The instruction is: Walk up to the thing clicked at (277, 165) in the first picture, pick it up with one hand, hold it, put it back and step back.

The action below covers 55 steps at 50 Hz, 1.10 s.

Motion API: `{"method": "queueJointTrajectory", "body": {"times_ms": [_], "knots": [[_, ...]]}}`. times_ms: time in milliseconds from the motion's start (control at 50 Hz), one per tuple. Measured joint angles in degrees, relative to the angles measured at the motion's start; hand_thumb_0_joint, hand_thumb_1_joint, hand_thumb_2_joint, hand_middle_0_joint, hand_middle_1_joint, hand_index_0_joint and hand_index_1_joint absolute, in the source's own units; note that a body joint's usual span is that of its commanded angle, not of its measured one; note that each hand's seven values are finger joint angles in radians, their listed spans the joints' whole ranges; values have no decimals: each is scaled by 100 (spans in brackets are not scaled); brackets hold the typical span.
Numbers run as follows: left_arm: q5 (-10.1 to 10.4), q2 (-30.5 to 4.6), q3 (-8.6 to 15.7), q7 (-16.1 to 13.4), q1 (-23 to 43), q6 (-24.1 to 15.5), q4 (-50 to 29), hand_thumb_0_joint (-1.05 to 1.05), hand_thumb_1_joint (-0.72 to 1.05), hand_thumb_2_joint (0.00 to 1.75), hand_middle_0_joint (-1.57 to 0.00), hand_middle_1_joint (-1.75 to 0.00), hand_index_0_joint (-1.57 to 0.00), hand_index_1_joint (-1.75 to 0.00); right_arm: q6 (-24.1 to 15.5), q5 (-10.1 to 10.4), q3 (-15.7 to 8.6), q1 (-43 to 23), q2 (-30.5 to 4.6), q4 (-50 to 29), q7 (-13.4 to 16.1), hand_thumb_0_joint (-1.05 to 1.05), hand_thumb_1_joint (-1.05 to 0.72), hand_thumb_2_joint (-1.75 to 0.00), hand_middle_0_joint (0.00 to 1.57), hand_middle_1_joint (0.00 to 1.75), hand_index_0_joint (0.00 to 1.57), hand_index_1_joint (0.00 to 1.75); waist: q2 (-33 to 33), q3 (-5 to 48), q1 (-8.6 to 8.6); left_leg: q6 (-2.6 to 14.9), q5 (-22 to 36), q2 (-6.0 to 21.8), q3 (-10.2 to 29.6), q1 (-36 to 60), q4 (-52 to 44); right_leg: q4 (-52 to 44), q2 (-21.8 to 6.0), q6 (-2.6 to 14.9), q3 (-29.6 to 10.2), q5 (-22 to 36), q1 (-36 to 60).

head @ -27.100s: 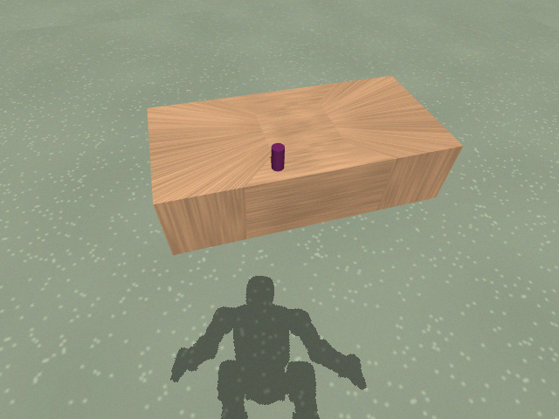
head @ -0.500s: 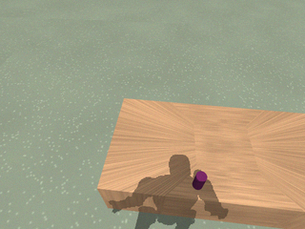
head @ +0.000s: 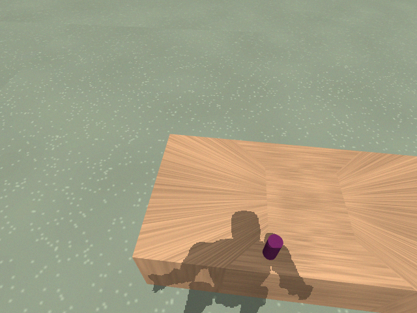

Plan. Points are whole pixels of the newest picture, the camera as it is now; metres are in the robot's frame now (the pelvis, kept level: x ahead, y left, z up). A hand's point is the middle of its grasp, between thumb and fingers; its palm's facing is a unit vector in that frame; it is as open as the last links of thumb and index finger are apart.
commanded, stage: stand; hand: right
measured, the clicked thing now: (272, 247) +0.42 -0.22 -0.40
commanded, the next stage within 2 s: step back in 0.78 s
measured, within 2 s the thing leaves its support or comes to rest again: neither
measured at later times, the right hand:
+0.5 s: hand out of the picture +0.07 -0.25 -0.16, palm faces -0.04 +0.94 -0.34, open 7.4 cm
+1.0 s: hand out of the picture +0.05 -0.26 -0.16, palm faces -0.03 +0.92 -0.39, open 7.3 cm
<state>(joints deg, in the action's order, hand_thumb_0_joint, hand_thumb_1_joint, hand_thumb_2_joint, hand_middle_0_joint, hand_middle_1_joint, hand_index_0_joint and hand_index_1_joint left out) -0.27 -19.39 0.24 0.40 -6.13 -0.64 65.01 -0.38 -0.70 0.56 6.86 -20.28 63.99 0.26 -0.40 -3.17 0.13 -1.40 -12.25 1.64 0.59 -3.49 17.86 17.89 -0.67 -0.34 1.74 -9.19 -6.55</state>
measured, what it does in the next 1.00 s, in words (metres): stands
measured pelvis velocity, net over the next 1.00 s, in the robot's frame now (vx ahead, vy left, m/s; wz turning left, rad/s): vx -0.04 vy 0.02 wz -0.01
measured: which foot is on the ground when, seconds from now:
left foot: down 0.00-1.00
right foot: down 0.00-1.00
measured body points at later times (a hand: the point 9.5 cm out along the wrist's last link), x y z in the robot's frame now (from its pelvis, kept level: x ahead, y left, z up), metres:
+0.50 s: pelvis +0.00 +0.00 +0.00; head +0.01 +0.00 +0.45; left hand +0.07 +0.30 -0.13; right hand +0.07 -0.30 -0.14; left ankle -0.03 +0.13 -0.75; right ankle +0.01 -0.12 -0.75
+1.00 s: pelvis -0.04 +0.02 -0.01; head +0.03 +0.02 +0.43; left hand +0.07 +0.33 -0.14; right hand +0.05 -0.31 -0.14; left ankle -0.06 +0.13 -0.72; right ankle +0.01 -0.12 -0.75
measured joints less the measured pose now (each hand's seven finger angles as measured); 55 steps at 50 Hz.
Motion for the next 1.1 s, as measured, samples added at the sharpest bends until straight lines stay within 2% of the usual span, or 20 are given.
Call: {"method": "queueJointTrajectory", "body": {"times_ms": [780,860,920,980,1020,1060,1080,1100], "knots": [[0,-16,-36,8,-5,-8,-60,0,90,90,-20,-30,-20,-30,-18,-2,2,10,-16,-20,-10,0,-91,-90,20,30,20,30,-26,38,-13,-18,26,2,10,-3,-17,54,-1,20,9,-16,-32],[65,-50,152,-9,78,37,-302,0,90,90,-20,-30,-21,-30,80,62,-71,-125,-72,-187,-48,0,-91,-90,20,30,20,30,-48,-203,-10,6,-146,33,27,-397,521,381,31,46,17,-78,-330],[61,-101,244,-26,183,86,-508,0,90,90,-20,-30,-21,-30,150,97,-141,-236,-161,-375,-58,0,-91,-90,20,30,20,30,-68,-466,-6,138,-263,18,51,-850,1193,615,36,63,20,-82,-587],[-27,-139,292,-45,266,167,-715,0,90,90,-20,-30,-21,-30,250,81,-232,-253,-253,-570,-69,0,-91,-90,20,30,20,30,9,-630,-32,284,-1199,-234,99,-1333,2403,883,-73,37,-74,-92,-897],[-74,-183,305,-60,317,219,-843,0,90,90,-20,-30,-21,-30,276,97,-277,-172,-293,-701,-84,0,-91,-90,20,30,20,30,76,-660,8,367,-1470,-327,111,-1470,2811,1042,-161,-18,-99,-98,-1107],[-103,-242,306,-75,391,267,-973,0,90,90,-20,-30,-21,-30,262,101,-304,-34,-317,-797,-86,0,-91,-90,20,30,20,30,136,-661,67,397,-1258,-287,103,-1356,2551,1266,-235,-122,-92,-145,-1327],[-92,-269,302,-76,424,294,-1052,0,90,90,-20,-30,-21,-30,242,78,-316,49,-336,-833,-81,0,-91,-90,20,30,20,30,140,-649,100,373,-859,-222,104,-1206,2131,1432,-253,-180,-76,-199,-1454],[-67,-304,302,-74,477,326,-1130,1,90,90,-20,-30,-21,-30,217,29,-347,112,-327,-843,-60,0,-91,-90,20,30,20,30,192,-666,115,285,-995,-245,102,-1103,1883,1657,-300,-160,-97,-280,-1602]]}}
